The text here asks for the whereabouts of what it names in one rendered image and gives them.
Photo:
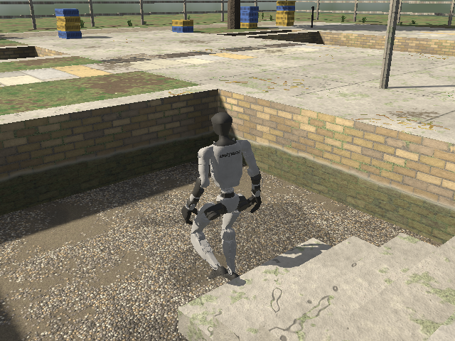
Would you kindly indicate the left robot upper arm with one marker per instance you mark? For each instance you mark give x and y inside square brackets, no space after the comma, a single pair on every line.
[204,154]

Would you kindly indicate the robot shin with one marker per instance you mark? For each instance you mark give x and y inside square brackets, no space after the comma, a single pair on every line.
[204,250]
[229,250]

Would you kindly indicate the robot right hand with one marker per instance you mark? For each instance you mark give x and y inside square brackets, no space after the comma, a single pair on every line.
[252,200]

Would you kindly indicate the right robot shin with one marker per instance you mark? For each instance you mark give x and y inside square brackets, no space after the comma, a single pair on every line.
[229,250]

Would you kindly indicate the robot right forearm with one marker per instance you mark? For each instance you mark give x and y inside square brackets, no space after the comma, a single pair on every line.
[256,185]

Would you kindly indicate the robot left forearm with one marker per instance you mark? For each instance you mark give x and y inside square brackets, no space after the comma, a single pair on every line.
[195,196]

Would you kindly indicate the robot left hand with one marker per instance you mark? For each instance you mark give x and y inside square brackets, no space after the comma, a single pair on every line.
[187,214]

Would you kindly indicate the right robot upper arm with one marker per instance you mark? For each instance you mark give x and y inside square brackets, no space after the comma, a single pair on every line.
[253,170]

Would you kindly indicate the left robot shin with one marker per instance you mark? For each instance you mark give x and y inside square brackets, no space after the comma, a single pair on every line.
[204,250]

